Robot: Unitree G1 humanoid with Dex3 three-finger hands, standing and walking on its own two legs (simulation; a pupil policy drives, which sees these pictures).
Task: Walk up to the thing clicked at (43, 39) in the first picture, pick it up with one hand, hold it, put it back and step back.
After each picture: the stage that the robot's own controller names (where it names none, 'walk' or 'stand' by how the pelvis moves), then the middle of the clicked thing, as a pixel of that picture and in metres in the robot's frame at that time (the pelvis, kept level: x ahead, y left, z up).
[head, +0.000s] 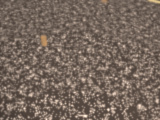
stand; (44, 40) +1.45 +0.42 -0.72
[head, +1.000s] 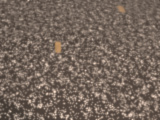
walk; (57, 47) +1.33 +0.18 -0.70
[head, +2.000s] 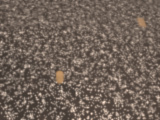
walk; (59, 77) +0.84 +0.15 -0.71
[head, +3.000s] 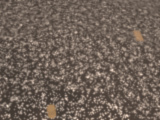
walk; (51, 111) +0.56 +0.18 -0.71
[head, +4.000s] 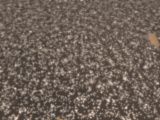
stand; out of the picture +0.45 +0.16 -0.70
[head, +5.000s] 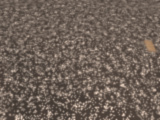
stand; out of the picture +0.42 +0.16 -0.72
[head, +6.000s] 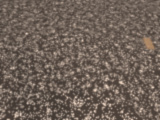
stand; out of the picture +0.43 +0.16 -0.73
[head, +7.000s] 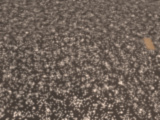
stand; out of the picture +0.43 +0.17 -0.73
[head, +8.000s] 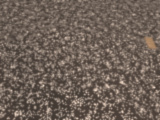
stand; out of the picture +0.42 +0.16 -0.73
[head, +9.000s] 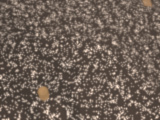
go down; (43, 93) +0.46 +0.18 -0.59
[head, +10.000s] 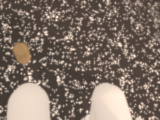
go down; (22, 53) +0.49 +0.24 -0.31
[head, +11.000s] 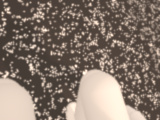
close in; out of the picture +0.48 +0.27 -0.25
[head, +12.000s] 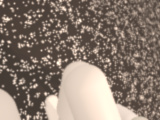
close; out of the picture +0.47 +0.30 -0.22
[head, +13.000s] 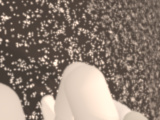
lift; out of the picture +0.45 +0.29 -0.24
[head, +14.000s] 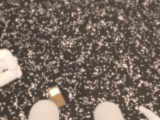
hold; (56, 97) +0.36 +0.11 -0.48
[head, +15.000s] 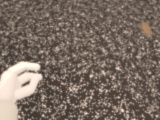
hold; out of the picture +0.32 +0.07 -0.69
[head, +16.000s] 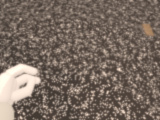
hold; out of the picture +0.32 +0.08 -0.70
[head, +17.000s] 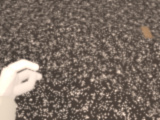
hold; out of the picture +0.32 +0.08 -0.70
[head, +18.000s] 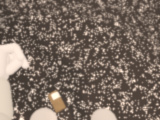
crouch; (56, 101) +0.36 +0.09 -0.53
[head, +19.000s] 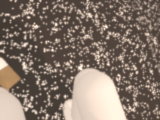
lower; (3, 73) +0.37 +0.16 -0.28
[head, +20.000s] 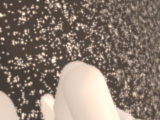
lower; out of the picture +0.36 +0.19 -0.25
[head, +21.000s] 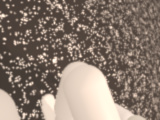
lower; out of the picture +0.35 +0.20 -0.26
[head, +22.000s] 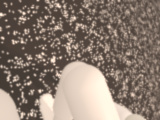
lower; out of the picture +0.35 +0.21 -0.26
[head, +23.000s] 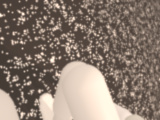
lower; out of the picture +0.34 +0.22 -0.26
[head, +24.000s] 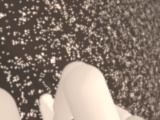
open; out of the picture +0.32 +0.23 -0.26
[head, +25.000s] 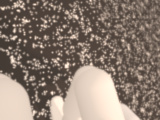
stand; out of the picture +0.32 +0.23 -0.27
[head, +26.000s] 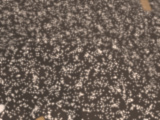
stand; out of the picture +0.28 +0.19 -0.61
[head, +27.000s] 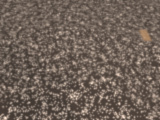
stand; out of the picture +0.26 +0.21 -0.69
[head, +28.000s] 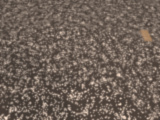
stand; out of the picture +0.24 +0.24 -0.69
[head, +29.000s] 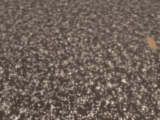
stand; out of the picture +0.25 +0.26 -0.74
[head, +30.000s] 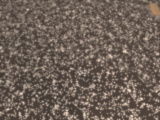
walk; out of the picture +0.28 +0.33 -0.72
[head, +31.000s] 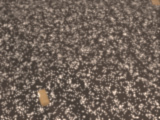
walk; (43, 97) +0.54 +0.31 -0.72
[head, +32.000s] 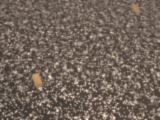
stand; (37, 80) +0.81 +0.38 -0.73
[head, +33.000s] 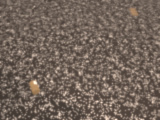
stand; (34, 87) +0.79 +0.42 -0.75
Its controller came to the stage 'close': yes
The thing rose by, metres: 0.01
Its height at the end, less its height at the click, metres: -0.02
